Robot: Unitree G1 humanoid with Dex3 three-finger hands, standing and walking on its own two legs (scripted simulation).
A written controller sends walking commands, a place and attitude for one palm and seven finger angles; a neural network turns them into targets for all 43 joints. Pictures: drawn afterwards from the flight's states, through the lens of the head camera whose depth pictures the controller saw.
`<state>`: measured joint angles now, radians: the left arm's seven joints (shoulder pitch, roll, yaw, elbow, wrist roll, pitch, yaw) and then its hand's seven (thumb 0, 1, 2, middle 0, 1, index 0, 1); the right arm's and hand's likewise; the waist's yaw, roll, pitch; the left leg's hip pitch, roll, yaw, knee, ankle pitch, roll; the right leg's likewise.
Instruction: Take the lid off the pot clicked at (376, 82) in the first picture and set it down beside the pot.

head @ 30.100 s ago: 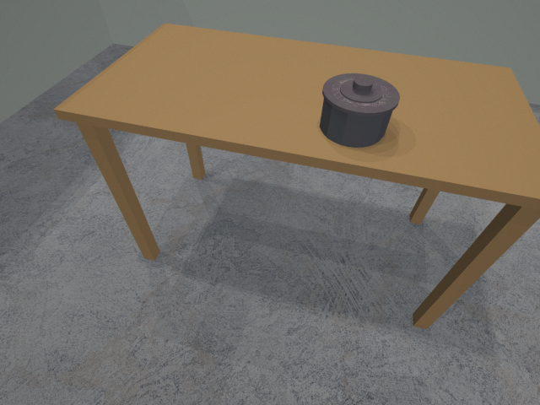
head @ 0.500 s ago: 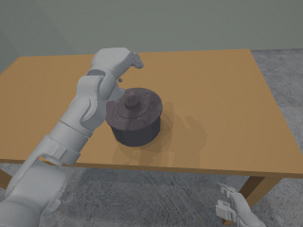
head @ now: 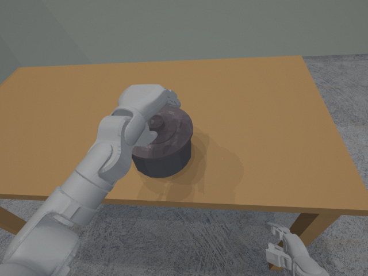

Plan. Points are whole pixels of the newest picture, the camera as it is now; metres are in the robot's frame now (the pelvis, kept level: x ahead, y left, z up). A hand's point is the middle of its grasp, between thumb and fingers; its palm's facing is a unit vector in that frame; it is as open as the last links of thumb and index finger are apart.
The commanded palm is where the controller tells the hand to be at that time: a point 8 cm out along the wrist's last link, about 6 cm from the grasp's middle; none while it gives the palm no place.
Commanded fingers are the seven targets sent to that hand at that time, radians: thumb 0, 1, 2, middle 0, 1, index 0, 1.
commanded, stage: move the open hand above the knob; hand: left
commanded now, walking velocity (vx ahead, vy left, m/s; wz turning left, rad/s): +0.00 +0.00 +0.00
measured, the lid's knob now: (155, 123) +0.43 +0.10 +0.11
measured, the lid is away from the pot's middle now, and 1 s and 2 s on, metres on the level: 0.01 0.01 0.01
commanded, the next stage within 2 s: lower the open fingers around the knob in 1.80 s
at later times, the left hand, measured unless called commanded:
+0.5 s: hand (133, 102) +0.40 +0.12 +0.20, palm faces -0.04 -0.11 -0.99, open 10.2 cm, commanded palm +0.36 +0.12 +0.24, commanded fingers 0.00 -0.35 1.52 -0.84 -0.08 -0.84 -0.08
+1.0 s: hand (148, 117) +0.38 +0.09 +0.17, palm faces -0.09 -0.04 -1.00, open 10.2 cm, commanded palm +0.36 +0.12 +0.24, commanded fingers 0.00 -0.35 1.52 -0.84 -0.08 -0.84 -0.08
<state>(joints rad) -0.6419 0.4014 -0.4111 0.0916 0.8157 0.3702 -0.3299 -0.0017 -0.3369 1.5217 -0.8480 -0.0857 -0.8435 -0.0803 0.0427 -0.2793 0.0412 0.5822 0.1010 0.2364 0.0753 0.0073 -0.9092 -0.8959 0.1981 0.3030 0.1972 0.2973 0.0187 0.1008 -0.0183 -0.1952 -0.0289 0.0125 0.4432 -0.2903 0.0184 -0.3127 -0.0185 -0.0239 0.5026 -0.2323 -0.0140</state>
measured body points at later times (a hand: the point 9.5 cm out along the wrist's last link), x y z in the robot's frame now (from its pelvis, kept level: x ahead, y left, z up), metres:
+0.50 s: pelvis -0.01 +0.00 +0.00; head +0.00 -0.05 +0.45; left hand +0.40 +0.12 +0.25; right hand +0.21 -0.21 -0.10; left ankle -0.04 +0.11 -0.74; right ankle +0.02 -0.11 -0.74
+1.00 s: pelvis -0.01 +0.00 +0.00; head +0.01 -0.04 +0.45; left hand +0.38 +0.09 +0.23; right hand +0.21 -0.21 -0.11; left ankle -0.04 +0.11 -0.74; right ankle +0.02 -0.11 -0.74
